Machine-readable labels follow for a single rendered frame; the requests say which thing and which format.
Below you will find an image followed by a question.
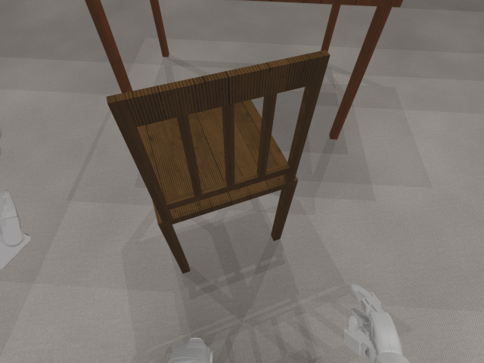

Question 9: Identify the robot left thigh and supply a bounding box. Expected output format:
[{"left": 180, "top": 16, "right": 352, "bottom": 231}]
[{"left": 168, "top": 341, "right": 213, "bottom": 363}]

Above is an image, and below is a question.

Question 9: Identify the robot right hand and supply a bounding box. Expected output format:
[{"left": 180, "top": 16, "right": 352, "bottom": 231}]
[{"left": 344, "top": 284, "right": 403, "bottom": 363}]

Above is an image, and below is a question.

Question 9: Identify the robot left hand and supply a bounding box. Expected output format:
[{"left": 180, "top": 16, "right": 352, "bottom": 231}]
[{"left": 0, "top": 126, "right": 30, "bottom": 270}]

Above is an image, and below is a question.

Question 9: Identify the chair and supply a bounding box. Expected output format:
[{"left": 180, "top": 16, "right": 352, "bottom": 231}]
[{"left": 107, "top": 50, "right": 330, "bottom": 274}]

